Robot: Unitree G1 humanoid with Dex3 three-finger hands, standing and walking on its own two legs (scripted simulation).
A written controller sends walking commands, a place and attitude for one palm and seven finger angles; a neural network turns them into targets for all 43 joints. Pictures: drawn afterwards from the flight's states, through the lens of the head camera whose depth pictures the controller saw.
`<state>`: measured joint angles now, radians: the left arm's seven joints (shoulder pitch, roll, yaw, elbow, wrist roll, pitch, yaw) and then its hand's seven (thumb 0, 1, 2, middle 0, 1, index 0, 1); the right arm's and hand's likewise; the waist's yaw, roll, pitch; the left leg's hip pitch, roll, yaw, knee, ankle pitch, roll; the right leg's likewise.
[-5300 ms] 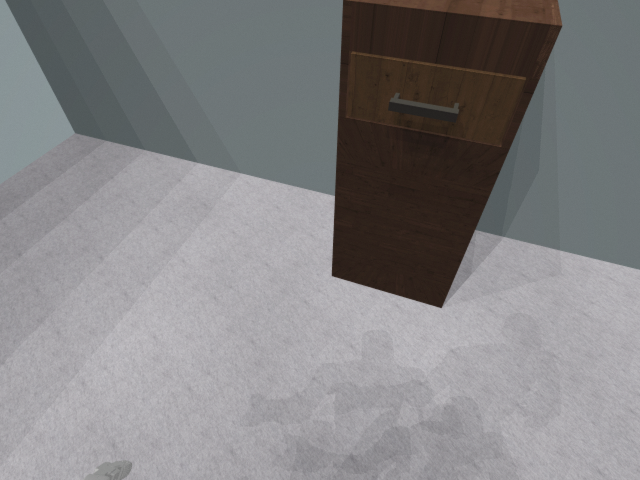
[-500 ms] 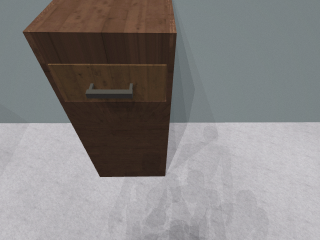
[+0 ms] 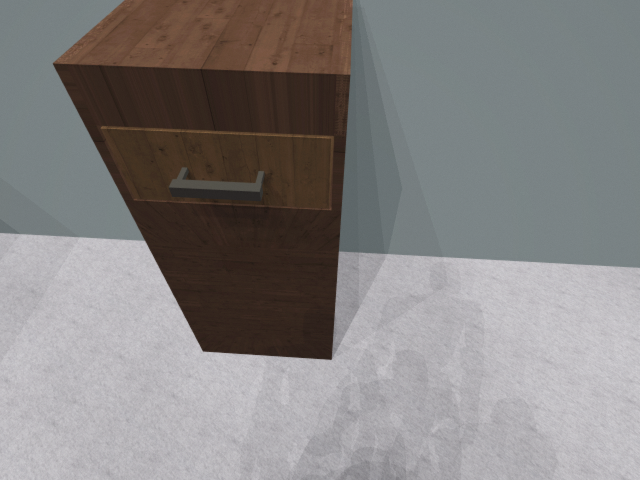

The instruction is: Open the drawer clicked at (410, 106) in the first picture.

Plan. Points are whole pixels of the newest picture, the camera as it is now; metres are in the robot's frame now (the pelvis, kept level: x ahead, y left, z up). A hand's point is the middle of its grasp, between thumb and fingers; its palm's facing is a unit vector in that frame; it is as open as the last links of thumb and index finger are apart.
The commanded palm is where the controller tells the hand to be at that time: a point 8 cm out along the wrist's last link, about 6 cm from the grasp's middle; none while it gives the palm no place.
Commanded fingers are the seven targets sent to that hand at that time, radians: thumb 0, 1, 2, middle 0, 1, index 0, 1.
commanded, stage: come to a stop and stand still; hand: left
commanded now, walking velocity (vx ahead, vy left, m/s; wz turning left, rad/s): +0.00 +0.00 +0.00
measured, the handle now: (219, 182) +0.57 +0.22 +0.02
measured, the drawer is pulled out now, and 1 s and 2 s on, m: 0.00 0.00 0.00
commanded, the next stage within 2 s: look again from close up in 0.12 s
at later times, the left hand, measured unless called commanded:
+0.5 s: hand out of the picture +0.00 +0.22 -0.18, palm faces +0.01 -0.98 -0.21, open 7.4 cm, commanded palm none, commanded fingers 0.00 0.90 0.90 -0.20 -0.30 -0.20 -0.30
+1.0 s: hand out of the picture -0.01 +0.22 -0.18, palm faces -0.03 -0.98 -0.18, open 7.4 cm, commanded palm none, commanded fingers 0.00 0.90 0.90 -0.20 -0.30 -0.20 -0.30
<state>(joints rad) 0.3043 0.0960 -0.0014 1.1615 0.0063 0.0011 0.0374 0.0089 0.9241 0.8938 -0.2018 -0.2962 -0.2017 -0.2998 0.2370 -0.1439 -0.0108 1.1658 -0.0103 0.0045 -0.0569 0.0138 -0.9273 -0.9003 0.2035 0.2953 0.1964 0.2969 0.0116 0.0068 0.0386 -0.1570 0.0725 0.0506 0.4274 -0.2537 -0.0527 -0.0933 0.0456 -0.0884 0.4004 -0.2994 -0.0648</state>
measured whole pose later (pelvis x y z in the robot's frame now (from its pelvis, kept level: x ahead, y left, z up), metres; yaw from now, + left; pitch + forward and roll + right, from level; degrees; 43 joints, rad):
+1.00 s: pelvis +0.00 +0.05 -0.01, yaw -3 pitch +0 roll +1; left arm 0.32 0.13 -0.01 1.11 0.03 0.01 0.02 0.00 0.91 0.89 -0.20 -0.30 -0.20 -0.30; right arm 0.33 -0.13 0.02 1.11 -0.02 -0.02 -0.03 0.01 -0.91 -0.90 0.21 0.30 0.20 0.30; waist 0.00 -0.01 0.01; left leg -0.19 -0.04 0.09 0.50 -0.31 0.06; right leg -0.19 -0.04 -0.02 0.57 -0.37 -0.01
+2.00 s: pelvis +0.04 +0.00 -0.01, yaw -2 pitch -2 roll +0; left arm 0.25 0.17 -0.01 0.95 0.02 0.00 0.04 0.01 0.91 0.89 -0.20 -0.30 -0.20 -0.30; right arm 0.30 -0.18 -0.01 1.00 -0.02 0.01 -0.01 0.01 -0.91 -0.90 0.20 0.30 0.19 0.30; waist -0.01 0.01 0.00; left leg -0.27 -0.01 0.06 0.55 -0.26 0.04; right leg -0.22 -0.01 -0.06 0.55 -0.31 -0.02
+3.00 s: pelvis +0.05 -0.01 -0.02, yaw -4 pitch +6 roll +2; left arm 0.33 0.27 -0.10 0.07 0.66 0.05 0.34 0.02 0.81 0.84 -0.21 -0.38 -0.20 -0.38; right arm 0.17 -0.26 -0.02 0.70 -0.03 -0.14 -0.02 0.01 -0.91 -0.90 0.20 0.30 0.20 0.30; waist 0.00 0.09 -0.11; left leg -0.42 -0.01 0.10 0.62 -0.31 0.02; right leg -0.41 -0.02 -0.02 0.69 -0.38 -0.03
